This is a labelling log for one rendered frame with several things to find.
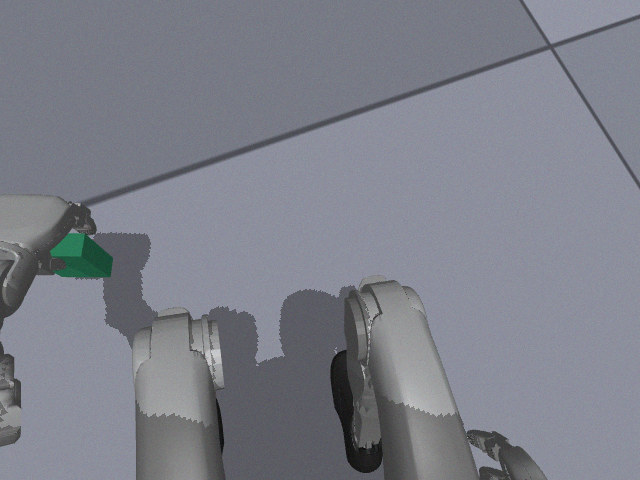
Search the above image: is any right robot hand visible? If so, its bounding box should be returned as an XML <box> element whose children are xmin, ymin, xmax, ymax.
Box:
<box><xmin>467</xmin><ymin>430</ymin><xmax>548</xmax><ymax>480</ymax></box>

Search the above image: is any left robot hand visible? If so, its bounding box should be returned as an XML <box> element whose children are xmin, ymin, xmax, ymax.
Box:
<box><xmin>0</xmin><ymin>194</ymin><xmax>97</xmax><ymax>275</ymax></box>

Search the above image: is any carton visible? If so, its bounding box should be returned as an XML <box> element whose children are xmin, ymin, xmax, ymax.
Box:
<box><xmin>49</xmin><ymin>233</ymin><xmax>113</xmax><ymax>277</ymax></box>

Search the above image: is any left robot arm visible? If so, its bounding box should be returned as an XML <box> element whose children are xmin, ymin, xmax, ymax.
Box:
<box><xmin>0</xmin><ymin>241</ymin><xmax>39</xmax><ymax>447</ymax></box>

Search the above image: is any right robot foot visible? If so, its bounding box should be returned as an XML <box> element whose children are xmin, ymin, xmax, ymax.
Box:
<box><xmin>330</xmin><ymin>350</ymin><xmax>383</xmax><ymax>473</ymax></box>

